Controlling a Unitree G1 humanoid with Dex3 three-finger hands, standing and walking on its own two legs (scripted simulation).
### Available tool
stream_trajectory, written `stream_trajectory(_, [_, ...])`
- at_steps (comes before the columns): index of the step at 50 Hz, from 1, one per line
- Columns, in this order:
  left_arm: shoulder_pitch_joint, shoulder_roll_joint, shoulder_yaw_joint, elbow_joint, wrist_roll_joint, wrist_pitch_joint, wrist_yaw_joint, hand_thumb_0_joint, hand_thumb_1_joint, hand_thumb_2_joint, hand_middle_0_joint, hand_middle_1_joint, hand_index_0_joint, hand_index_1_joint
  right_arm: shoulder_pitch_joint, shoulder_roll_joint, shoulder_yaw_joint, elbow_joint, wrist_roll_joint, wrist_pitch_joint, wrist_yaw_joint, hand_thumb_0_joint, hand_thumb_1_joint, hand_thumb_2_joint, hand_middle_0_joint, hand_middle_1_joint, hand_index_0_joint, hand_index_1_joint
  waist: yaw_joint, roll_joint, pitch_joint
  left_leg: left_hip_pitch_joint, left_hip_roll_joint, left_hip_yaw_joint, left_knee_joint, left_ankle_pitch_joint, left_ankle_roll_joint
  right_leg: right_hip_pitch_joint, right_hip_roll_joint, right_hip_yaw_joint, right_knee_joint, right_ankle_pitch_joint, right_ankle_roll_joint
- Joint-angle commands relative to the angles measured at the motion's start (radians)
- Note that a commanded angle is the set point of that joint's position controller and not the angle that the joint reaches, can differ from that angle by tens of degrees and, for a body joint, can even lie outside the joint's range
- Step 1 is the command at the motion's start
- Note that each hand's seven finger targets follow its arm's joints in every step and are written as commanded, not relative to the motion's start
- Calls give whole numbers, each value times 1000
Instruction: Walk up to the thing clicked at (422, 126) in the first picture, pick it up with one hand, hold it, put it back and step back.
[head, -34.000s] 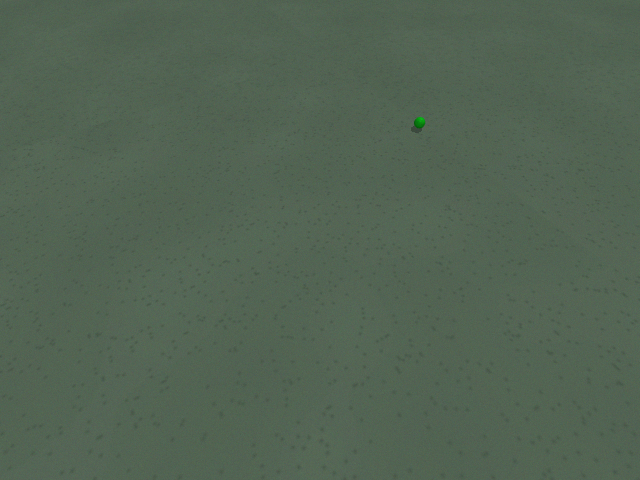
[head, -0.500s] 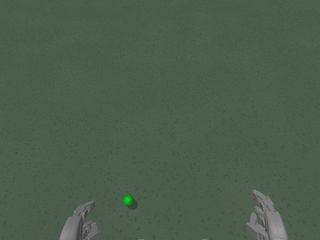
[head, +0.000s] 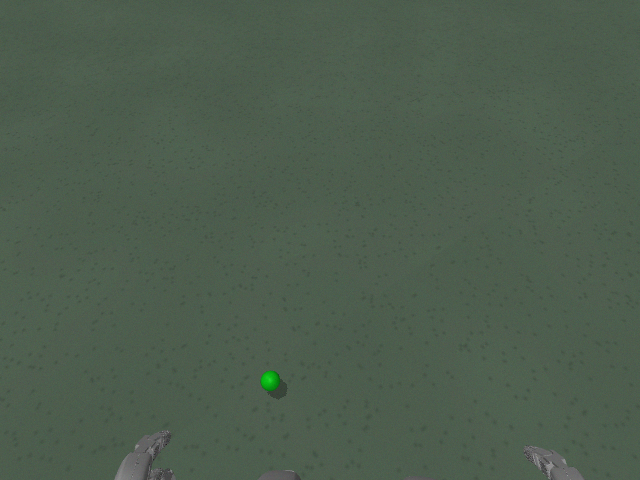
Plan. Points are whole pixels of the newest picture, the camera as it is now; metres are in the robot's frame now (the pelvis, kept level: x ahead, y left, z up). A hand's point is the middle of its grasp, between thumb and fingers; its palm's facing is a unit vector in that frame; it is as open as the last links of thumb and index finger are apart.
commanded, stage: stand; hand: left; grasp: from above
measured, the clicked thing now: (270, 380) +0.47 +0.21 -0.71
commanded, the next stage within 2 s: none
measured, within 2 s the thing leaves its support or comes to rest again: neither
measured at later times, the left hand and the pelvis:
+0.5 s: hand out of the picture +0.04 +0.24 -0.13, palm faces +0.05 -0.95 -0.32, open 7.4 cm; pelvis +0.00 +0.00 +0.03, yaw +1 degrees
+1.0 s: hand out of the picture +0.05 +0.23 -0.13, palm faces +0.04 -0.94 -0.33, open 7.4 cm; pelvis +0.00 -0.01 +0.04, yaw +1 degrees
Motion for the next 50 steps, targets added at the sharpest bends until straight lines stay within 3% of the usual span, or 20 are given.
stream_trajectory(1, [-60,147,54,3,-4,-64,14,0,900,900,-200,-300,-200,-301,-26,-150,-55,-51,5,-19,-10,0,-900,-900,200,300,200,300,-8,-8,-126,123,50,-74,-173,266,66,94,-50,80,-190,222,-63])
stream_trajectory(6, [-36,135,45,127,-19,-66,18,0,900,900,-200,-300,-200,-301,-24,-169,-54,14,10,-10,-20,0,-900,-900,200,300,200,300,1,55,-89,154,90,-129,-269,366,67,164,-32,38,-218,284,-48])
stream_trajectory(8, [-28,139,42,172,-19,-63,20,0,900,900,-200,-300,-200,-301,-51,-172,-52,36,14,-4,-22,0,-900,-900,200,300,200,300,13,59,-53,147,96,-140,-309,324,64,183,-34,33,-261,253,-49])
stream_trajectory(12, [-41,153,39,245,-20,-63,16,0,900,900,-200,-300,-200,-301,-43,-173,-47,83,22,6,-25,0,-900,-900,200,300,200,300,-1,41,-23,159,95,-132,-372,256,48,231,-44,41,-334,218,-45])
stream_trajectory(16, [-57,161,32,295,-21,-71,15,0,900,900,-200,-300,-200,-301,-47,-170,-42,123,29,9,-23,0,-900,-900,200,300,200,300,-9,27,-25,207,93,-115,-386,323,35,263,-60,47,-383,266,-43])
stream_trajectory(18, [-62,168,32,317,-21,-68,16,0,900,900,-200,-300,-200,-301,-52,-179,-42,137,29,10,-24,0,-900,-900,200,300,200,300,-7,48,-23,210,99,-125,-420,292,37,277,-54,38,-396,241,-36])
stream_trajectory(20, [-68,172,30,340,-21,-67,13,0,900,900,-200,-300,-200,-301,-60,-181,-41,149,29,15,-22,0,-900,-900,200,300,200,300,-10,39,6,188,96,-129,-456,194,33,279,-53,39,-414,200,-37])
stream_trajectory(22, [-60,172,28,358,-20,-68,11,0,900,900,-200,-300,-200,-301,-70,-179,-39,158,31,18,-20,0,-900,-900,200,300,200,300,-4,23,12,197,96,-128,-464,187,31,278,-58,40,-430,194,-37])
stream_trajectory(25, [-75,180,28,372,-19,-71,9,0,900,900,-200,-300,-200,-301,-70,-183,-37,172,32,14,-19,0,-900,-900,200,300,200,300,-8,33,-4,223,99,-126,-475,217,30,281,-63,43,-439,223,-35])
stream_trajectory(36, [-97,202,24,408,-23,-76,5,0,900,900,-200,-300,-200,-301,-75,-188,-31,204,35,20,-10,0,-900,-900,200,300,200,300,-10,-6,24,237,96,-109,-473,226,22,267,-69,57,-498,165,-36])
stream_trajectory(37, [-100,201,23,407,-24,-76,3,0,900,900,-200,-300,-200,-301,-69,-195,-29,207,33,21,-11,0,-900,-900,200,300,200,300,-15,23,17,230,96,-107,-482,188,21,267,-64,53,-494,158,-33])
stream_trajectory(42, [-113,213,23,411,-25,-78,4,0,900,900,-200,-300,-200,-301,-68,-190,-23,215,35,23,-9,0,-900,-900,200,300,200,300,-14,0,23,213,100,-103,-479,230,22,288,-71,60,-502,162,-36])
stream_trajectory(45, [-110,208,22,415,-27,-80,2,0,900,900,-200,-300,-200,-301,-82,-204,-24,214,36,19,-10,0,-900,-900,200,300,200,300,-10,16,-13,247,107,-104,-471,285,24,303,-74,59,-501,223,-38])
stream_trajectory(50, [-120,214,23,421,-32,-76,-1,0,900,900,-200,-300,-200,-301,-78,-207,-18,224,34,20,-11,0,-900,-900,200,300,200,300,-9,37,4,216,107,-103,-491,232,22,307,-68,52,-497,196,-38])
